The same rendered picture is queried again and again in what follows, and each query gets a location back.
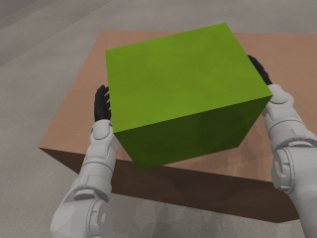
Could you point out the right robot forearm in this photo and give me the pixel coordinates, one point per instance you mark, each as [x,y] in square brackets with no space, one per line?
[283,125]

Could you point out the robot right hand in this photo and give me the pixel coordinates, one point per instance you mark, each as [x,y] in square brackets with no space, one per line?
[260,70]

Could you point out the carton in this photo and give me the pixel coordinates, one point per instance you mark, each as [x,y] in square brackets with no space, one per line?
[183,96]

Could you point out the robot right upper arm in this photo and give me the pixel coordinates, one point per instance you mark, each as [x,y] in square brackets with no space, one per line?
[294,171]

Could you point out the robot left hand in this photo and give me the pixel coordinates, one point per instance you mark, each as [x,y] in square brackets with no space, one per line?
[101,106]

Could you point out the pedestal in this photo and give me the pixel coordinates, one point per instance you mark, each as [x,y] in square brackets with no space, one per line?
[235,181]

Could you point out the robot left upper arm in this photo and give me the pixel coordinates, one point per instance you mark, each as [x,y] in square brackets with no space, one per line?
[85,218]

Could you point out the left robot forearm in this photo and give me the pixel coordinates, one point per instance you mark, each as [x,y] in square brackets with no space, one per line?
[94,179]

